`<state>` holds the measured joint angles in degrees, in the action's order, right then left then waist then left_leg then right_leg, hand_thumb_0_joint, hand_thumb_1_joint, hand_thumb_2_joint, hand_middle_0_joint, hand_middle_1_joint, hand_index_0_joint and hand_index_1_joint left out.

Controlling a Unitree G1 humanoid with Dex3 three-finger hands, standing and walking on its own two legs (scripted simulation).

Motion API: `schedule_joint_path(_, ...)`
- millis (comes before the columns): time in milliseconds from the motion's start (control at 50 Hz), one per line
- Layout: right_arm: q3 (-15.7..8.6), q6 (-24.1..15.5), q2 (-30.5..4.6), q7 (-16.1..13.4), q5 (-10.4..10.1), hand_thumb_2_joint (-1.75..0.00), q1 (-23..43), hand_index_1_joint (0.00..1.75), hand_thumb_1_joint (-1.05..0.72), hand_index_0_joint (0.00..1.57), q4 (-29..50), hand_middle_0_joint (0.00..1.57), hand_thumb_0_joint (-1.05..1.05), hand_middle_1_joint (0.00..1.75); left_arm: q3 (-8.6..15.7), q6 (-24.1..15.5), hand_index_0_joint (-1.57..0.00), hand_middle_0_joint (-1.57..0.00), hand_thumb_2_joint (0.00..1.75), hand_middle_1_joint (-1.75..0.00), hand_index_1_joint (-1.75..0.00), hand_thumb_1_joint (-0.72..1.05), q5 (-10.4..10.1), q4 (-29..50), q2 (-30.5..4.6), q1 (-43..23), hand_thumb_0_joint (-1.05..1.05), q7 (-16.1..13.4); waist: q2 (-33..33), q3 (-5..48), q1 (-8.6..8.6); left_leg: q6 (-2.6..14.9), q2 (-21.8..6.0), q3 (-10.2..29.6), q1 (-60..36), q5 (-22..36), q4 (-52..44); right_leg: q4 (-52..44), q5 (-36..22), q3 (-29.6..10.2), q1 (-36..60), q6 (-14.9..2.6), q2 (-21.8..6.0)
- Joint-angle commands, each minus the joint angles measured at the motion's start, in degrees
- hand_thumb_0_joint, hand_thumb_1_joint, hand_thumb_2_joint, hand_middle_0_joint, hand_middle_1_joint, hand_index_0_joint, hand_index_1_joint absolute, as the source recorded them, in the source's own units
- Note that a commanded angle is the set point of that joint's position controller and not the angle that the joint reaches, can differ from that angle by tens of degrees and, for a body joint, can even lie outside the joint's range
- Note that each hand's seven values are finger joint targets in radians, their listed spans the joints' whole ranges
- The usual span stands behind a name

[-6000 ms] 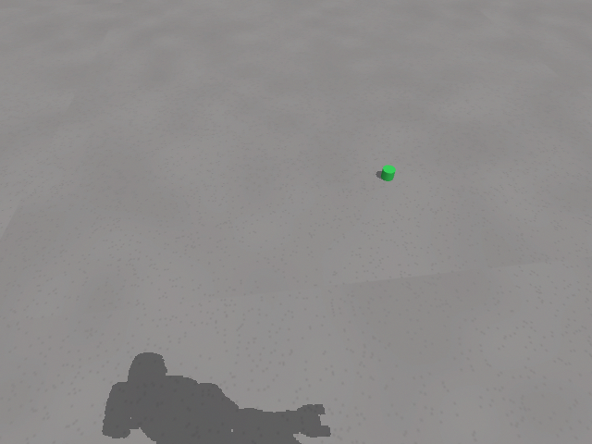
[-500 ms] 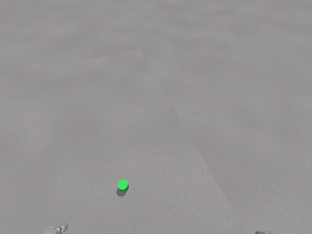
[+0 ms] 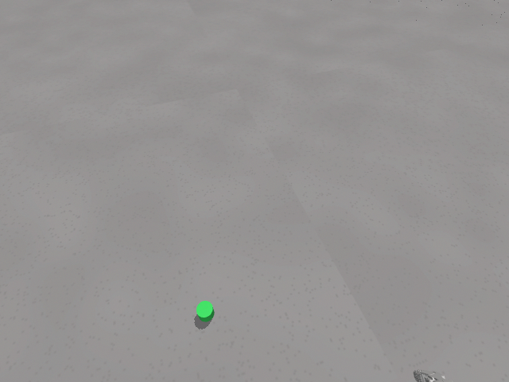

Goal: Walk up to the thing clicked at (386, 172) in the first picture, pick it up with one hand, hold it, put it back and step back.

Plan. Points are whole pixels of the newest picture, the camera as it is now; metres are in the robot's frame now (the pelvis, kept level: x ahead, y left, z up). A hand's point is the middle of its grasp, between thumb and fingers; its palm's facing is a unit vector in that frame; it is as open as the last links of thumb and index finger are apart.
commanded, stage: stand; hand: left
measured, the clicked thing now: (205, 311) +0.46 +0.21 -0.75
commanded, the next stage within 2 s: none
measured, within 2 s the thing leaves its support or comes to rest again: neither
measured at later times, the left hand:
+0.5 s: hand out of the picture +0.09 +0.25 -0.15, palm faces -0.01 -0.94 -0.34, open 7.4 cm
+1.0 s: hand out of the picture +0.08 +0.25 -0.15, palm faces -0.02 -0.94 -0.34, open 7.4 cm
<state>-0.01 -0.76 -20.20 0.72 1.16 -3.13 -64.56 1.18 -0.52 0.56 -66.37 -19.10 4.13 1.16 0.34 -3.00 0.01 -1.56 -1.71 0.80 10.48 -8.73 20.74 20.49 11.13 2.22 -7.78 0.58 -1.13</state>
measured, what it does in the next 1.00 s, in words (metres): stands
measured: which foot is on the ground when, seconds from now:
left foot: down 0.00-1.00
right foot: down 0.00-1.00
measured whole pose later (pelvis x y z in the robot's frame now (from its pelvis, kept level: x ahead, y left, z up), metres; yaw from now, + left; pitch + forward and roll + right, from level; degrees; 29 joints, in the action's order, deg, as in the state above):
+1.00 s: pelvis +0.01 +0.00 +0.00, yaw +0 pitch -2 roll +0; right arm 0.2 -0.5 -20.3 0.5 0.9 -5.7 -65.6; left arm 0.5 -0.6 0.6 -65.9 -19.8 6.2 0.7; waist 0.6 -2.9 -0.2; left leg -2.0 -2.0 0.7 7.7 -8.2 18.2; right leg 18.4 10.8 2.2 -5.3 0.3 -0.8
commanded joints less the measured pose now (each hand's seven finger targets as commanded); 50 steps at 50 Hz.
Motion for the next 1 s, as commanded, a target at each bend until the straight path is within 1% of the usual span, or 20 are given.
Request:
schedule_joint_path(0,-2.19,-1.49,-12.2,-0.64,-0.15,-0.9,2.56,0.3,-0.9,0.2,3.24,0.2,0.0,0.3,2.08,-1.44,-0.2,-0.2,0.9,-0.3,-0.3,0.9,0.08,3.67,-12.68,-2.19,0.0,-0.99,0.4,5.8,0.05,2.0,-6.05,5.3,-2.11,4.38,-4.22,-4.39,-4.14,-5.79,1.71,-1.2,-6.77)
schedule_joint_path(20,-2.18,-1.53,-12.2,-0.71,-0.25,-0.9,2.26,0.3,-0.9,0.2,3.19,0.2,0.0,0.3,2.11,-1.5,-0.2,-0.2,0.9,-0.3,-0.3,0.9,-0.02,3.65,-12.69,-2.03,0.0,-1.02,0.08,6.35,0.03,2.06,-6.23,5.15,-3.03,6.46,-4.0,-4.09,-5.54,-5.77,1.95,-1.18,-6.81)
schedule_joint_path(40,-2.2,-1.56,-12.08,-0.71,-0.36,-0.9,2.79,0.3,-0.9,0.2,3.25,0.2,0.0,0.3,2.05,-1.54,-0.2,-0.2,0.9,-0.3,-0.3,0.9,-0.12,3.61,-12.46,-1.92,0.0,-1.09,0.25,6.0,0.23,1.99,-6.05,5.13,-3.62,6.83,-3.72,-4.38,-5.54,-5.72,1.47,-1.07,-6.69)
schedule_joint_path(80,-2.18,-1.41,-11.91,-0.75,-0.38,-0.9,1.99,0.3,-0.9,0.2,3.08,0.2,0.0,0.3,2.04,-1.52,-0.2,-0.2,0.9,-0.3,-0.3,0.9,0.07,3.72,-12.62,-2.43,0.0,-1.13,-0.56,5.84,-0.31,2.13,-6.09,4.87,-3.0,5.57,-3.82,-4.68,-5.22,-5.63,1.98,-1.13,-6.89)
schedule_joint_path(100,-2.15,-1.36,-11.87,-0.73,-0.35,-0.9,2.02,0.3,-0.9,0.2,3.0,0.2,0.0,0.3,1.98,-1.49,-0.2,-0.2,0.9,-0.3,-0.3,0.9,-0.06,3.74,-12.7,-2.19,0.0,-1.16,-0.27,5.37,-0.17,1.76,-5.84,4.95,-3.02,5.37,-4.24,-4.77,-4.6,-5.66,1.28,-1.11,-6.75)
schedule_joint_path(120,-2.21,-1.34,-12.3,-0.77,-0.33,-0.9,2.23,0.3,-0.9,0.2,3.02,0.2,0.0,0.3,1.94,-1.46,-0.2,-0.2,0.9,-0.3,-0.3,0.9,-0.05,3.68,-12.37,-1.95,0.0,-1.09,0.39,5.25,-0.12,1.99,-5.77,4.64,-2.96,4.89,-3.98,-5.05,-5.12,-5.74,1.49,-1.2,-6.87)
schedule_joint_path(220,-2.14,-1.44,-11.95,-0.81,-0.47,-0.9,1.87,0.3,-0.9,0.2,2.82,0.2,0.0,0.3,1.87,-1.62,-0.2,-0.2,0.9,-0.3,-0.3,0.9,-0.16,3.7,-12.47,-1.39,0.0,-1.27,-0.24,6.6,0.05,1.91,-6.22,4.76,-4.58,10.04,-3.61,-4.29,-9.2,-5.34,2.89,-1.02,-7.01)
schedule_joint_path(300,-2.1,-1.22,-12.03,-0.94,-0.5,-0.9,1.4,0.3,-0.9,0.2,2.61,0.2,0.0,0.3,1.85,-1.43,-0.2,-0.2,0.9,-0.3,-0.3,0.9,-0.1,3.68,-12.59,-1.56,0.0,-1.38,-0.58,5.6,-0.22,1.91,-6.15,4.62,-4.22,8.68,-4.01,-4.8,-8.19,-5.25,2.69,-0.91,-6.9)
schedule_joint_path(320,-2.07,-1.13,-11.97,-0.87,-0.53,-0.9,1.88,0.3,-0.9,0.2,2.62,0.2,0.0,0.3,1.83,-1.43,-0.2,-0.2,0.9,-0.3,-0.3,0.9,-0.18,3.68,-12.75,-1.3,0.0,-1.41,-0.82,5.38,0.11,1.8,-6.14,4.67,-4.77,8.29,-4.06,-4.89,-7.37,-5.03,2.23,-0.88,-6.79)
schedule_joint_path(400,-2.1,-1.12,-12.01,-0.95,-0.5,-0.9,1.46,0.3,-0.9,0.2,2.67,0.2,0.0,0.3,1.86,-1.46,-0.2,-0.2,0.9,-0.3,-0.3,0.9,-0.12,3.96,-12.87,-1.41,0.0,-1.43,-0.39,6.22,-0.04,1.91,-6.19,4.16,-4.86,9.84,-3.62,-4.82,-10.1,-5.46,3.32,-1.2,-7.22)
schedule_joint_path(460,-2.09,-1.01,-11.95,-0.9,-0.59,-0.9,1.45,0.3,-0.9,0.2,2.61,0.2,0.0,0.3,1.76,-1.55,-0.2,-0.2,0.9,-0.3,-0.3,0.9,-0.14,3.86,-12.93,-1.1,0.0,-1.57,-0.9,5.73,-0.12,1.85,-6.31,4.38,-5.31,9.14,-3.77,-5.13,-8.99,-5.22,2.61,-0.96,-6.95)
schedule_joint_path(500,-1.97,-0.86,-11.75,-0.92,-0.47,-0.9,1.04,0.3,-0.9,0.2,2.5,0.2,0.0,0.3,1.76,-1.39,-0.2,-0.2,0.9,-0.3,-0.3,0.9,-0.07,3.85,-13.09,-1.55,0.0,-1.49,-0.58,3.95,-0.32,1.64,-5.81,4.31,-3.55,5.49,-4.64,-5.87,-5.85,-5.48,1.93,-0.99,-6.89)
schedule_joint_path(540,-2.08,-0.87,-12.38,-0.86,-0.52,-0.9,1.32,0.3,-0.9,0.2,2.59,0.2,0.0,0.3,1.64,-1.32,-0.2,-0.2,0.9,-0.3,-0.3,0.9,-0.03,3.96,-12.76,-1.27,0.0,-1.47,0.64,4.13,-0.07,1.87,-5.94,4.46,-3.32,4.77,-4.74,-6.01,-5.22,-5.41,2.18,-1.08,-6.86)
schedule_joint_path(560,-1.94,-0.94,-11.72,-0.81,-0.48,-0.9,1.22,0.3,-0.9,0.2,2.62,0.2,0.0,0.3,1.73,-1.37,-0.2,-0.2,0.9,-0.3,-0.3,0.9,-0.1,3.97,-13.28,-1.43,0.0,-1.47,-0.3,4.34,-0.09,1.8,-6.16,4.6,-3.51,5.89,-4.87,-5.62,-5.44,-5.39,2.49,-1.21,-6.9)
schedule_joint_path(620,-1.89,-1.05,-11.96,-0.9,-0.48,-0.9,0.88,0.3,-0.9,0.2,2.62,0.2,0.0,0.3,1.7,-1.43,-0.2,-0.2,0.9,-0.3,-0.3,0.9,0.02,4.05,-13.01,-1.27,0.0,-1.42,0.19,4.94,-0.09,1.89,-6.22,4.41,-3.64,6.69,-4.71,-5.59,-7.14,-5.6,3.09,-1.13,-7.14)
schedule_joint_path(700,-1.86,-1.21,-12.15,-0.96,-0.46,-0.9,0.77,0.3,-0.9,0.2,2.61,0.2,0.0,0.3,1.74,-1.31,-0.2,-0.2,0.9,-0.3,-0.3,0.9,0.01,4.19,-13.07,-1.08,0.0,-1.39,0.22,5.07,0.12,1.72,-6.37,4.61,-3.91,7.51,-5.05,-5.16,-6.73,-5.28,3.13,-1.19,-6.99)
schedule_joint_path(840,-1.82,-1.01,-12.14,-0.93,-0.53,-0.9,0.55,0.3,-0.9,0.2,2.41,0.2,0.0,0.3,1.56,-1.25,-0.2,-0.2,0.9,-0.3,-0.3,0.9,0.01,4.1,-13.09,-0.73,0.0,-1.34,0.07,4.14,-0.04,1.75,-6.08,4.54,-4.06,4.43,-5.15,-5.9,-4.49,-5.54,1.7,-1.29,-6.83)
schedule_joint_path(920,-1.86,-1.08,-12.26,-0.9,-0.51,-0.9,0.6,0.3,-0.9,0.2,2.38,0.2,0.0,0.3,1.51,-1.26,-0.2,-0.2,0.9,-0.3,-0.3,0.9,-0.02,4.19,-12.97,-0.62,0.0,-1.35,0.17,4.45,0.17,1.76,-6.22,4.63,-4.07,5.87,-5.05,-5.81,-5.13,-5.5,2.0,-1.2,-6.89)
schedule_joint_path(960,-1.76,-1.07,-11.94,-0.95,-0.51,-0.9,0.02,0.3,-0.9,0.2,2.29,0.2,0.0,0.3,1.58,-1.22,-0.2,-0.2,0.9,-0.3,-0.3,0.9,0.03,4.13,-13.32,-0.62,0.0,-1.35,-0.28,4.11,-0.14,1.73,-6.2,4.6,-3.59,5.03,-5.28,-5.9,-4.93,-5.65,2.23,-1.23,-6.86)
schedule_joint_path(980,-1.83,-0.97,-12.12,-0.9,-0.51,-0.9,0.55,0.3,-0.9,0.2,2.36,0.2,0.0,0.3,1.47,-1.23,-0.2,-0.2,0.9,-0.3,-0.3,0.9,0.07,4.17,-13.22,-0.16,0.0,-1.38,-0.13,3.95,0.12,1.65,-6.03,4.54,-4.08,4.76,-5.15,-5.99,-4.29,-5.33,0.97,-1.16,-6.68)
